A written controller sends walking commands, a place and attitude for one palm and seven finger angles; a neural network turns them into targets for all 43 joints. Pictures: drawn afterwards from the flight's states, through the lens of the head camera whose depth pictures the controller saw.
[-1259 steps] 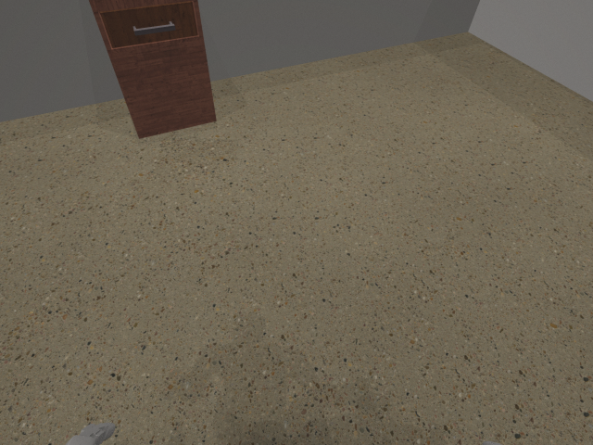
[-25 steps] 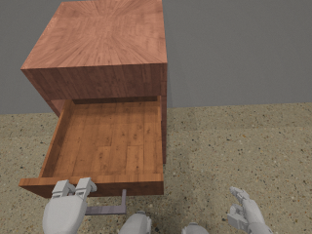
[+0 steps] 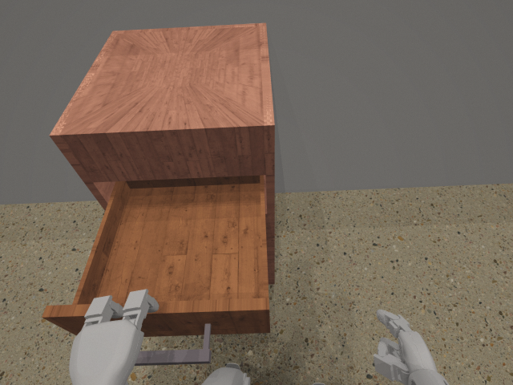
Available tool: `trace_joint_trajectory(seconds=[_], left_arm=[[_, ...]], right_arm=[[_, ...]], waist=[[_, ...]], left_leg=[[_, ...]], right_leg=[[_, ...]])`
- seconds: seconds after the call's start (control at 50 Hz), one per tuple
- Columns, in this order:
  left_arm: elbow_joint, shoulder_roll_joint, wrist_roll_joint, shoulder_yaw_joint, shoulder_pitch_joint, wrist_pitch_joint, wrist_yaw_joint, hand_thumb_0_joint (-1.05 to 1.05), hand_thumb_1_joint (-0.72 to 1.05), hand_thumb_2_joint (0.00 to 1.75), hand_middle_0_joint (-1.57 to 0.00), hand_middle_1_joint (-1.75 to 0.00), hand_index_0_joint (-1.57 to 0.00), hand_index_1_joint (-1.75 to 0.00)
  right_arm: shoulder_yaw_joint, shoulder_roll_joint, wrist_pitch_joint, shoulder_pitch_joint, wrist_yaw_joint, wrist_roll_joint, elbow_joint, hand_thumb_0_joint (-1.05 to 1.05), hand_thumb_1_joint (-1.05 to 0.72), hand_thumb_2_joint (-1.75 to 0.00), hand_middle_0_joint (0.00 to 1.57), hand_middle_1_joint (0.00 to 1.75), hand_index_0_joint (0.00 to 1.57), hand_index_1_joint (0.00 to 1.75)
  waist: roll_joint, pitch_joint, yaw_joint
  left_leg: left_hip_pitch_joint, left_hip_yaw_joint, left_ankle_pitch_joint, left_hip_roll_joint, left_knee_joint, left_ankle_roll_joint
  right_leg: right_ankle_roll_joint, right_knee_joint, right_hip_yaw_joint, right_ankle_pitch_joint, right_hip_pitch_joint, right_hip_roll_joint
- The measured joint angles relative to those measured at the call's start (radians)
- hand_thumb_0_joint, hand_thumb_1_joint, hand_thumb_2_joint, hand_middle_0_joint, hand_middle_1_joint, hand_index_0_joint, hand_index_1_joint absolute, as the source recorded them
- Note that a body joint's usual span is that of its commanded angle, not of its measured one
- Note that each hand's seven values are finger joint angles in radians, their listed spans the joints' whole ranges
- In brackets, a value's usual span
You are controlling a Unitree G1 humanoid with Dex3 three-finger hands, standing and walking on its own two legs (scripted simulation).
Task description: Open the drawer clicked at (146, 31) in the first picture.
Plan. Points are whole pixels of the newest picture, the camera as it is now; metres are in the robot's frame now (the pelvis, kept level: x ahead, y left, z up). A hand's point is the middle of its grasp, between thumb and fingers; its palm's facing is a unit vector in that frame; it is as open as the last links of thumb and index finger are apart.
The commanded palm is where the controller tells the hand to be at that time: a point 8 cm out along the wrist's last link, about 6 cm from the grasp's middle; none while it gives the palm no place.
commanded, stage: lift the hand off the handle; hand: left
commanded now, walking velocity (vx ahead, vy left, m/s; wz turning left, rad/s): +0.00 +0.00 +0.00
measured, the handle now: (163, 344) +0.21 +0.20 -0.13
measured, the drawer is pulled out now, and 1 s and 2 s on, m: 0.30 0.30 0.30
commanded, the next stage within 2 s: draw the hand back to the body in 0.60 s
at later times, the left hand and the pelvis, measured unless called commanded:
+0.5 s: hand (118, 354) +0.16 +0.21 +0.01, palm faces -0.01 -0.14 -0.99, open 13.8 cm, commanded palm +0.14 +0.21 +0.07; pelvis +0.01 +0.00 +0.02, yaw +0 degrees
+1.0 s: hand (93, 342) +0.17 +0.23 +0.05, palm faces +0.02 -0.12 -0.99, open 13.8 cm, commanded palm +0.14 +0.23 +0.11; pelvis +0.01 +0.00 +0.03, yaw +0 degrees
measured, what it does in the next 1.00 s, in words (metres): stands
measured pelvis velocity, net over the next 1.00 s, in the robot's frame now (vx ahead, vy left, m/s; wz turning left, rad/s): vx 0.01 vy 0.00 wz -0.01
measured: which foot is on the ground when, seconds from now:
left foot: down 0.00-1.00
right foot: down 0.00-1.00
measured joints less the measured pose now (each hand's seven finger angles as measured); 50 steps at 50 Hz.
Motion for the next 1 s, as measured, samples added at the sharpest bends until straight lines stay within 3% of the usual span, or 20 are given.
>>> trace_joint_trajectory(seconds=[0.4,0.8,0.9,1.0], left_arm=[[-0.080,0.013,-0.023,0.009,0.075,-0.008,-0.034,0.00,-0.49,0.30,-0.32,-1.20,-0.32,-1.20],[-0.093,0.025,-0.031,0.019,0.058,-0.010,-0.058,0.00,-0.49,0.30,-0.32,-1.20,-0.32,-1.20],[-0.148,0.047,-0.061,0.051,0.079,0.001,-0.066,0.00,-0.49,0.30,-0.32,-1.20,-0.32,-1.20],[-0.176,0.063,-0.097,0.068,0.095,0.017,-0.114,0.00,-0.49,0.30,-0.32,-1.20,-0.32,-1.20]], right_arm=[[-0.006,-0.008,0.003,0.012,0.016,0.009,-0.009,0.01,-0.91,-0.90,0.20,0.30,0.20,0.30],[-0.007,-0.003,0.001,0.008,0.016,0.015,0.006,0.01,-0.91,-0.90,0.20,0.30,0.20,0.30],[-0.009,-0.007,0.001,0.009,0.012,0.021,0.020,0.01,-0.91,-0.90,0.20,0.30,0.20,0.30],[-0.007,-0.011,-0.005,0.010,0.006,0.031,0.025,0.01,-0.91,-0.90,0.20,0.30,0.20,0.30]], waist=[[0.005,0.017,0.009],[0.002,0.032,0.013],[0.013,0.036,0.011],[0.017,0.046,0.011]], left_leg=[[0.116,0.013,0.023,0.002,-0.090,-0.002],[0.168,0.014,0.044,0.004,-0.137,-0.007],[0.208,0.014,0.050,0.005,-0.163,-0.006],[0.258,0.016,0.067,0.002,-0.210,-0.003]], right_leg=[[-0.002,-0.080,0.017,0.025,0.106,0.000],[-0.006,-0.123,0.020,0.045,0.155,0.001],[-0.005,-0.153,0.021,0.054,0.196,0.002],[-0.001,-0.199,0.025,0.071,0.245,-0.002]])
